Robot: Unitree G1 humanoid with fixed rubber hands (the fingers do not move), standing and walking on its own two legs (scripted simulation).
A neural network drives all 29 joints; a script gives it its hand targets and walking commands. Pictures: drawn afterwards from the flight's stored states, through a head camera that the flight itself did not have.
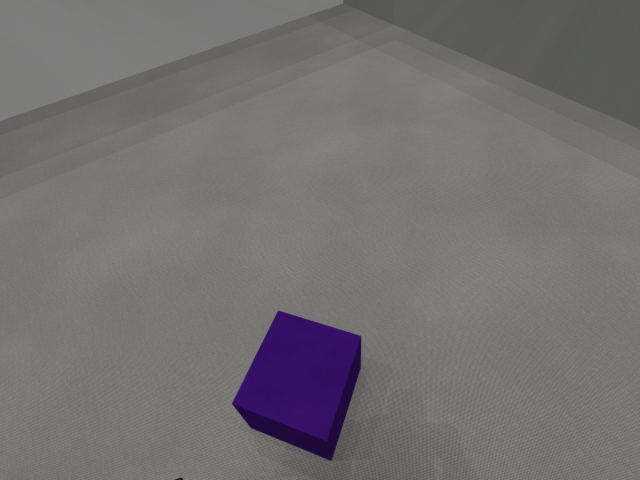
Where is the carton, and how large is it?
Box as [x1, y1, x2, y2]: [232, 311, 360, 460]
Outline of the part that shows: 278,311 232,403 252,428 331,460 360,368 360,336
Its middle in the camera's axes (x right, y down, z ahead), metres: -0.05 +0.43 +1.14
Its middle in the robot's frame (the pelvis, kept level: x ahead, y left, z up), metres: +0.47 +0.12 -0.66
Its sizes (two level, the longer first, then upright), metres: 0.289 0.263 0.235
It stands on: the floor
